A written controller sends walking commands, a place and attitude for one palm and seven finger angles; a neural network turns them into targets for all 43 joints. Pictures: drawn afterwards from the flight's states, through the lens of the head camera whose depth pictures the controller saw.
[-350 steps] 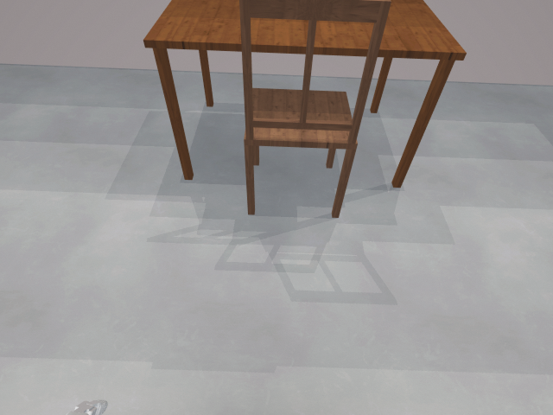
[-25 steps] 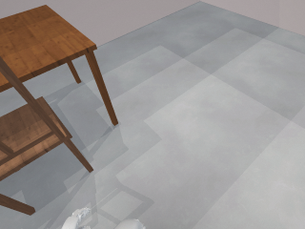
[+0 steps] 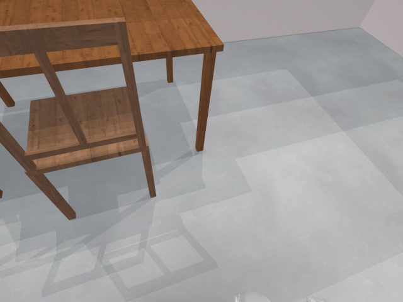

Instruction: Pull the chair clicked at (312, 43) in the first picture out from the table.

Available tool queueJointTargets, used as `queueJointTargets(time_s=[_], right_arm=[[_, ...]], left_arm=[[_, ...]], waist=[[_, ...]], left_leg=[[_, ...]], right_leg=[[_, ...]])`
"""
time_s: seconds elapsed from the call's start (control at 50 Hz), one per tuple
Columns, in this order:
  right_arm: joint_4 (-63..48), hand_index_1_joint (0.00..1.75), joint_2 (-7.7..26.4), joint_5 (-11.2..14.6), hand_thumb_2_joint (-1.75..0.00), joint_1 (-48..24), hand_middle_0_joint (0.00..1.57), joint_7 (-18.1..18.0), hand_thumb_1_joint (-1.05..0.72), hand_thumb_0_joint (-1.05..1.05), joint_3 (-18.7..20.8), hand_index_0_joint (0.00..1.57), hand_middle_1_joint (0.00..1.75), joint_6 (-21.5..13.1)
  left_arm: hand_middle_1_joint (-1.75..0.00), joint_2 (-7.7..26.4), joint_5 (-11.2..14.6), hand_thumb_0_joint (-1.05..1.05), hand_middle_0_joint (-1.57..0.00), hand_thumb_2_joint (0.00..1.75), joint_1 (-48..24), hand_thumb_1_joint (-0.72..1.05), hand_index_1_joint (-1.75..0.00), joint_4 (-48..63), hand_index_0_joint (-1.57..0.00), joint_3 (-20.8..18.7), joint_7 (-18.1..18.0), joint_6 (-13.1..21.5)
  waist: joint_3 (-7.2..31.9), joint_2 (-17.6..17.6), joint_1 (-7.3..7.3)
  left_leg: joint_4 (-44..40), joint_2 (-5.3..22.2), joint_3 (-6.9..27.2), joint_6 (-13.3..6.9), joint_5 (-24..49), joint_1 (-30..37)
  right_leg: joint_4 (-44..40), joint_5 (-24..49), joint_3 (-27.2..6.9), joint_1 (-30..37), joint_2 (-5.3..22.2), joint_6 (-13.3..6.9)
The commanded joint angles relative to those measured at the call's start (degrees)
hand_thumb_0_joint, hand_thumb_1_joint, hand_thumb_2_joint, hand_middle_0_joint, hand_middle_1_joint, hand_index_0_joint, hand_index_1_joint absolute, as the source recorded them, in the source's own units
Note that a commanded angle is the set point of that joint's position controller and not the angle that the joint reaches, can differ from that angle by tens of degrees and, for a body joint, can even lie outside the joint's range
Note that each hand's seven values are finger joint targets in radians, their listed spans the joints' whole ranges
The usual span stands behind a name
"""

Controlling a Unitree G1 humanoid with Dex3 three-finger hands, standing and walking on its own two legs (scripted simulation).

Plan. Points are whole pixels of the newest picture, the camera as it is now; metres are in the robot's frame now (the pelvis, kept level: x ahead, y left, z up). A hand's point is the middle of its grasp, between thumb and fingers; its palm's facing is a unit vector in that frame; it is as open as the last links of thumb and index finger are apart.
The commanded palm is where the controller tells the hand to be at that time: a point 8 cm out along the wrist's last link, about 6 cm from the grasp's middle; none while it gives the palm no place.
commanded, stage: turn to face it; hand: left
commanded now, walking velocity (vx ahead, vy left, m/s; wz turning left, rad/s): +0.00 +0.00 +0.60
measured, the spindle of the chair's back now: (65, 105) +0.61 +0.45 -0.06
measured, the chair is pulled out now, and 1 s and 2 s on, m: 0.00 0.00 0.00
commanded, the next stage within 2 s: take the last steps up to it in 0.58 s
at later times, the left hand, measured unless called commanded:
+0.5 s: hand out of the picture +0.04 +0.18 -0.14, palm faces +0.28 -0.92 -0.28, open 7.4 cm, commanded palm none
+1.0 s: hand out of the picture -0.06 +0.20 -0.16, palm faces +0.43 -0.88 -0.19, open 7.4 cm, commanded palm none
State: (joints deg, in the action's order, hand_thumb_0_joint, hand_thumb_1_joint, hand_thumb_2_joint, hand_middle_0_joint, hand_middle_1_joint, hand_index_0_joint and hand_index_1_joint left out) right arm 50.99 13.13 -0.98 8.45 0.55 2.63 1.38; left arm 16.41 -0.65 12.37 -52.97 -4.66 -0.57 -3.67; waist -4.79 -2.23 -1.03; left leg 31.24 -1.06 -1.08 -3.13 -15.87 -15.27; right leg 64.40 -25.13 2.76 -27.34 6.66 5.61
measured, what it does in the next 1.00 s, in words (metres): steps on the spot, turning left: right foot, then left foot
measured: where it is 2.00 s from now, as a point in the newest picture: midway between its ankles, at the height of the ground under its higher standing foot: (166, 287)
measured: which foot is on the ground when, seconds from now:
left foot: down 0.00-0.30, up 0.32-0.68, down 0.70-1.00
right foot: up 0.00-0.30, down 0.32-0.70, up 0.72-1.00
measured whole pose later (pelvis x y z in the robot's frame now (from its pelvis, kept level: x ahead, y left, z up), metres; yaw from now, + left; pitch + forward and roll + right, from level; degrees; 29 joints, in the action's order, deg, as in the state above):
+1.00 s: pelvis +0.00 +0.01 +0.01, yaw +23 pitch -1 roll +0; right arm 57.9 9.6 -1.1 16.2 -0.7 1.4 -1.4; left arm 12.8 -1.4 17.0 -59.0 -2.4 1.1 -1.4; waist -0.1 -1.6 -0.6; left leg 20.8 -1.6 -0.9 -2.6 -14.3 -5.3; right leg 50.2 -20.8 3.7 -23.8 5.0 2.2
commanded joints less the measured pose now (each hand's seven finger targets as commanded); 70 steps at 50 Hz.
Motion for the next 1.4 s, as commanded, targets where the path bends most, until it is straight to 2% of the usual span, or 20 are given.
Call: queueJointTargets(time_s=[0.0, 0.24, 0.26, 0.28, 0.3, 0.4, 0.54, 0.62, 0.64, 0.66, 0.68, 0.74, 0.98, 1.08, 1.1, 1.12, 1.14, 1.16, 1.26, 1.38], right_arm=[[-3.1, 0.3, 11.54, -0.08, -0.9, 2.54, 0.2, -0.86, -0.9, 0.0, 3.19, 0.2, 0.3, -0.76], [-3.54, 0.3, 10.55, -0.07, -0.9, 2.3, 0.2, -0.62, -0.9, 0.0, 4.1, 0.2, 0.3, 0.31], [-3.76, 0.3, 8.88, 0.37, -0.9, 2.77, 0.2, -0.41, -0.9, 0.0, 3.91, 0.2, 0.3, 0.22], [-4.46, 0.3, 5.05, 0.95, -0.9, 4.06, 0.2, -0.05, -0.9, 0.0, 3.36, 0.2, 0.3, 0.14], [-5.29, 0.3, 5.54, 0.31, -0.9, 4.39, 0.2, -0.2, -0.9, 0.0, 3.62, 0.2, 0.3, 0.26], [-1.28, 0.3, 5.4, -0.31, -0.9, 4.8, 0.2, 0.9, -0.9, 0.0, 3.41, 0.2, 0.3, 1.92], [-1.55, 0.3, 3.34, 0.51, -0.9, -1.93, 0.2, 0.54, -0.9, 0.0, 1.58, 0.2, 0.3, 1.25], [0.42, 0.3, 3.94, 0.59, -0.9, 3.44, 0.2, 0.04, -0.9, 0.0, 1.13, 0.2, 0.3, 0.2], [1.0, 0.3, 6.02, 0.4, -0.9, 5.59, 0.2, 0.07, -0.9, 0.0, 1.49, 0.2, 0.3, -0.42], [0.77, 0.3, 11.38, -0.21, -0.9, 7.16, 0.2, -0.14, -0.9, 0.0, 2.53, 0.2, 0.3, -1.08], [0.95, 0.3, 14.85, -0.02, -0.9, 8.8, 0.2, -0.31, -0.9, 0.0, 2.97, 0.2, 0.3, -0.5], [2.06, 0.3, 10.14, -0.59, -0.9, 6.53, 0.2, -1.75, -0.9, 0.0, 1.79, 0.2, 0.3, -1.14], [5.98, 0.3, 6.65, -0.32, -0.9, 11.26, 0.2, -1.8, -0.9, 0.0, 1.35, 0.2, 0.3, -3.6], [7.72, 0.3, 5.1, -0.2, -0.9, 10.33, 0.2, -1.74, -0.9, 0.0, 1.01, 0.2, 0.3, -3.48], [7.67, 0.3, 3.26, 0.06, -0.9, 10.41, 0.2, -1.67, -0.9, 0.0, 0.62, 0.2, 0.3, -3.79], [6.53, 0.3, -0.31, 0.54, -0.9, 11.04, 0.2, -1.22, -0.9, 0.0, -0.11, 0.2, 0.3, -4.26], [4.43, 0.3, 1.91, 0.15, -0.9, 7.84, 0.2, -0.89, -0.9, 0.0, 0.33, 0.2, 0.3, -4.14], [4.58, 0.3, 2.94, -0.06, -0.9, 5.65, 0.2, -0.55, -0.9, 0.0, 1.01, 0.2, 0.3, -3.93], [7.56, 0.3, -1.38, -0.6, -0.9, 10.19, 0.2, 0.34, -0.9, 0.0, 0.93, 0.2, 0.3, -2.46], [5.46, 0.3, -2.4, -0.22, -0.9, 4.88, 0.2, 1.11, -0.9, 0.0, 0.78, 0.2, 0.3, -2.91]], left_arm=[[-0.3, 3.32, -0.07, 0.0, -0.2, 0.9, -1.91, 0.9, -0.3, 6.01, -0.2, -0.34, -0.38, 1.63], [-0.3, 2.76, 0.63, 0.0, -0.2, 0.9, 0.1, 0.9, -0.3, 7.96, -0.2, 0.0, -1.3, 3.23], [-0.3, 4.53, 0.41, 0.0, -0.2, 0.9, 2.34, 0.9, -0.3, 7.61, -0.2, -0.33, -1.57, 3.83], [-0.3, 9.77, -0.6, 0.0, -0.2, 0.9, 3.25, 0.9, -0.3, 7.58, -0.2, -1.34, -2.0, 4.46], [-0.3, 11.59, -0.66, 0.0, -0.2, 0.9, 2.69, 0.9, -0.3, 8.2, -0.2, -1.13, -1.73, 4.11], [-0.3, 4.58, -0.51, 0.0, -0.2, 0.9, -4.65, 0.9, -0.3, 8.81, -0.2, 0.19, -1.67, 4.36], [-0.3, 8.06, -1.15, 0.0, -0.2, 0.9, 5.04, 0.9, -0.3, 3.77, -0.2, -0.65, -1.36, 4.01], [-0.3, 8.3, -0.65, 0.0, -0.2, 0.9, 3.23, 0.9, -0.3, 2.43, -0.2, -0.88, -1.37, 3.39], [-0.3, 6.98, 0.0, 0.0, -0.2, 0.9, 3.34, 0.9, -0.3, 2.46, -0.2, -0.61, -1.27, 3.03], [-0.3, 3.04, 0.38, 0.0, -0.2, 0.9, 5.37, 0.9, -0.3, 3.43, -0.2, -0.04, -0.98, 2.66], [-0.3, 0.73, 0.07, 0.0, -0.2, 0.9, 4.45, 0.9, -0.3, 4.47, -0.2, 1.29, -0.9, 2.44], [-0.3, 1.96, -0.56, 0.0, -0.2, 0.9, -1.38, 0.9, -0.3, 2.42, -0.2, 0.9, 0.07, 2.36], [-0.3, -1.44, -0.73, 0.0, -0.2, 0.9, -0.96, 0.9, -0.3, -0.27, -0.2, 2.11, 1.75, 4.2], [-0.3, -1.71, -0.86, 0.0, -0.2, 0.9, 7.3, 0.9, -0.3, -3.39, -0.2, 1.26, 1.58, 5.42], [-0.3, 0.28, -1.12, 0.0, -0.2, 0.9, 12.22, 0.9, -0.3, -5.04, -0.2, 0.66, 1.21, 6.07], [-0.3, 5.07, -1.39, 0.0, -0.2, 0.9, 17.8, 0.9, -0.3, -6.48, -0.2, -0.27, 0.7, 6.73], [-0.3, 7.32, -0.46, 0.0, -0.2, 0.9, 21.38, 0.9, -0.3, -6.86, -0.2, -0.73, 0.31, 6.67], [-0.3, 6.06, -0.25, 0.0, -0.2, 0.9, 18.79, 0.9, -0.3, -6.91, -0.2, -0.61, 0.1, 6.92], [-0.3, -1.65, -0.63, 0.0, -0.2, 0.9, 8.61, 0.9, -0.3, -5.23, -0.2, 1.25, -0.68, 7.85], [-0.3, -0.63, -0.8, 0.0, -0.2, 0.9, 12.23, 0.9, -0.3, -7.87, -0.2, 1.42, -0.38, 8.34]], waist=[[6.64, 8.97, 2.22], [9.24, 10.19, 0.33], [10.52, 6.3, -0.68], [10.35, -9.0, -0.68], [9.7, -11.58, -0.38], [1.83, -7.3, 2.84], [4.96, -9.61, -1.94], [7.74, -9.98, 1.02], [9.08, -4.3, 2.36], [11.16, 11.76, 2.58], [10.76, 19.01, 3.25], [2.4, 15.16, 3.79], [-1.92, 8.94, 3.07], [-0.41, 4.31, -1.25], [1.12, -0.75, -3.37], [3.05, -13.37, -5.04], [4.37, -12.99, -6.54], [2.06, -11.11, -5.6], [-1.81, -1.93, 1.59], [-2.61, -4.0, 0.35]], left_leg=[[-11.74, 13.91, 15.38, -6.6, 25.29, 7.22], [-4.25, 9.0, 23.87, -4.43, 25.72, 0.21], [0.17, 6.51, 22.02, -1.71, 18.37, -5.04], [11.7, -1.33, 11.81, 3.26, -0.88, -16.13], [23.79, -3.89, 6.37, 5.07, -18.25, -17.88], [38.19, 1.64, 4.15, 6.26, -6.54, -16.13], [16.35, 0.66, -1.54, 6.29, -11.62, -9.03], [-2.4, -0.05, -3.28, 5.3, -0.44, 2.47], [-9.57, 2.56, -1.08, 4.36, 7.5, 9.83], [-11.0, 15.83, 14.75, -0.61, 23.64, 18.12], [-12.41, 23.46, 20.73, -6.56, 29.21, 16.05], [-17.85, 18.33, 19.57, -7.97, 2.92, 8.02], [-21.81, 15.58, 14.69, -8.48, -5.17, 6.72], [-11.47, 11.3, 10.58, -4.7, -7.63, -3.36], [-2.12, 7.22, 6.75, -2.42, -8.68, -8.79], [14.56, 0.15, -1.15, 0.36, -12.44, -18.73], [25.97, 0.62, -0.2, 0.42, -18.75, -22.7], [32.43, 3.11, 2.72, 0.09, -14.18, -23.78], [29.92, 7.36, 0.08, 2.64, -0.14, -17.49], [14.72, 6.43, -3.62, 3.05, 3.39, -14.67]], right_leg=[[-2.92, 2.27, -2.18, -2.66, -0.48, 0.5], [-35.75, 9.63, -1.76, 17.0, -5.81, -1.68], [-43.78, 14.35, -4.96, 24.68, -2.11, -2.43], [-48.64, 19.7, -18.89, 31.81, 12.36, -7.21], [-48.0, 25.98, -23.43, 25.68, 22.11, -13.86], [-47.08, 23.32, -6.87, 14.73, 10.79, -12.36], [-42.41, 39.62, -3.84, 22.28, 11.72, -13.94], [-35.55, 38.29, 0.04, 20.43, 9.98, -9.79], [-29.86, 31.58, 2.11, 15.57, 8.39, -7.16], [-19.8, 10.77, 5.7, 3.08, 1.94, -3.2], [-12.23, -11.54, 3.37, -0.74, -0.72, -2.31], [-1.18, -3.67, -1.65, -6.13, -0.63, -3.53], [-20.53, 4.06, 0.94, -0.32, -1.11, -3.79], [-36.34, 10.6, 2.83, 20.07, -4.2, -4.57], [-40.98, 5.83, -2.88, 27.91, -0.24, -5.99], [-49.04, -1.66, -21.23, 34.91, 12.38, -11.22], [-55.88, -8.24, -32.23, 33.43, 18.91, -16.28], [-58.31, -15.07, -32.74, 27.62, 18.17, -17.26], [-57.14, 6.15, -8.55, 15.2, 10.33, -13.99], [-55.91, 16.62, -3.57, 16.74, 8.46, -14.72]])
